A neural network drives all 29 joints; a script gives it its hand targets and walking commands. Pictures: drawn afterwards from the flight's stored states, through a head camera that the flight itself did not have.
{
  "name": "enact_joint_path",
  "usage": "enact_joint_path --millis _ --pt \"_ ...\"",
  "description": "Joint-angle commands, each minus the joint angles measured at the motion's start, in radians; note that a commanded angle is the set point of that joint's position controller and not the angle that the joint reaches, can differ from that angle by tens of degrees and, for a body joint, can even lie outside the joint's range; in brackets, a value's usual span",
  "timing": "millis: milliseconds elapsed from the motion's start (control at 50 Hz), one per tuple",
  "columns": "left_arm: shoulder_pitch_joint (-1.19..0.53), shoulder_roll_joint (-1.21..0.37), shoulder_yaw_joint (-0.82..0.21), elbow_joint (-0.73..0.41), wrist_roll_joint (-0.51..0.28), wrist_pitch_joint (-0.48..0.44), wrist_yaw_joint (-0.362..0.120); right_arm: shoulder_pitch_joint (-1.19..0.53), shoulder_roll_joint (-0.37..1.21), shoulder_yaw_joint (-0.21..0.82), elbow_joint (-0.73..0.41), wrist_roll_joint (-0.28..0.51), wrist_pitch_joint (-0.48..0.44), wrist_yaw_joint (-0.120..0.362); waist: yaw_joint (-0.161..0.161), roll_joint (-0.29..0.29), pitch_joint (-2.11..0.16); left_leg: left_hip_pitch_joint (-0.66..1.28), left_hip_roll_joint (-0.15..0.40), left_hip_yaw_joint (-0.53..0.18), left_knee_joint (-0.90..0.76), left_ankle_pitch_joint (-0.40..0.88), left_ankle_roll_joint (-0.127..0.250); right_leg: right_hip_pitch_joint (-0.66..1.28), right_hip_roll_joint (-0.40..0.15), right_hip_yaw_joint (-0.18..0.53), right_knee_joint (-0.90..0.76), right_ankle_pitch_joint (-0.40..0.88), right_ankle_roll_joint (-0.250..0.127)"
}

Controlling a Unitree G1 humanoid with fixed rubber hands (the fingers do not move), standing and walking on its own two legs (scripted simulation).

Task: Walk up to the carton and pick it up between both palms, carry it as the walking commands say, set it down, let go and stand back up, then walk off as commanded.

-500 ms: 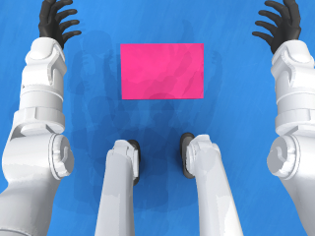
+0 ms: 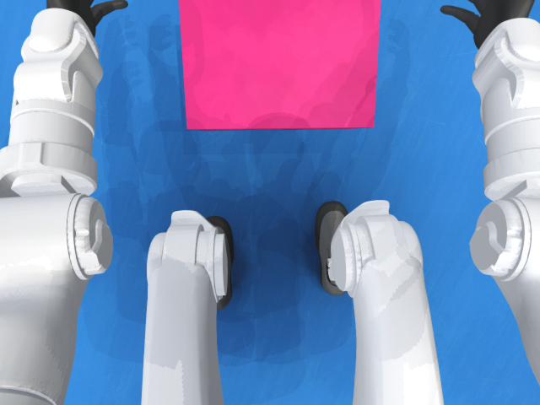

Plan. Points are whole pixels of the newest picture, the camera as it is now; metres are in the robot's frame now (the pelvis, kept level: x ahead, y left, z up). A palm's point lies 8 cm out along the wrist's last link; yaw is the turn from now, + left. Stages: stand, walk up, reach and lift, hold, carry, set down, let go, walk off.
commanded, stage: reach and lift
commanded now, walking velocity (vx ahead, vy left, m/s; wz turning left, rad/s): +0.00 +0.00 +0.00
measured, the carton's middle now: (278, 71) +0.52 -0.02 -0.35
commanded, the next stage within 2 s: none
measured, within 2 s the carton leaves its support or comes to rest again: neither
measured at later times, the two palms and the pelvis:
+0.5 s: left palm (131, 56) +0.53 +0.20 -0.27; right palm (435, 52) +0.51 -0.25 -0.26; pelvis +0.00 +0.00 -0.07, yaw +0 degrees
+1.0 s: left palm (137, 52) +0.54 +0.19 -0.27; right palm (432, 52) +0.51 -0.24 -0.26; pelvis -0.01 +0.00 -0.08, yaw +0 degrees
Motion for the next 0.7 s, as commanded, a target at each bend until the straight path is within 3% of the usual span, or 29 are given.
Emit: enact_joint_path --millis 0,300,380,460,600,680 --pt "-0.268 0.162 0.000 -0.084 -0.017 -0.031 0.010 -0.242 -0.177 -0.002 -0.084 0.016 -0.033 -0.010 -0.017 0.024 -1.145 0.534 0.018 0.082 -0.113 0.238 0.010 0.663 -0.017 -0.079 -0.082 0.262 0.002" --pt "-0.313 0.158 -0.069 0.047 -0.072 -0.096 0.036 -0.304 -0.162 0.068 0.049 0.064 -0.096 -0.039 -0.018 0.024 -0.969 0.414 0.042 0.056 0.045 0.250 0.004 0.576 -0.044 -0.048 0.084 0.303 0.004" --pt "-0.356 0.157 -0.086 0.067 -0.069 -0.112 0.041 -0.350 -0.176 0.075 0.077 0.077 -0.115 -0.038 -0.012 0.051 -0.885 0.375 0.050 0.046 0.076 0.240 0.002 0.522 -0.052 -0.034 0.115 0.296 -0.001" --pt "-0.383 0.163 -0.117 0.051 -0.091 -0.128 0.045 -0.346 -0.164 0.094 0.119 0.097 -0.132 -0.044 -0.033 0.046 -0.894 0.389 0.053 0.040 0.106 0.288 0.004 0.548 -0.056 -0.029 0.143 0.356 -0.003" --pt "-0.350 0.154 -0.134 0.080 -0.093 -0.126 0.056 -0.339 -0.158 0.124 0.153 0.127 -0.131 -0.043 -0.007 0.052 -0.892 0.424 0.052 0.046 0.122 0.303 0.010 0.534 -0.053 -0.034 0.160 0.341 -0.007" --pt "-0.352 0.140 -0.141 0.098 -0.099 -0.121 0.057 -0.346 -0.163 0.133 0.166 0.131 -0.128 -0.044 -0.010 0.044 -0.872 0.409 0.052 0.048 0.118 0.275 0.013 0.526 -0.053 -0.038 0.156 0.312 -0.008"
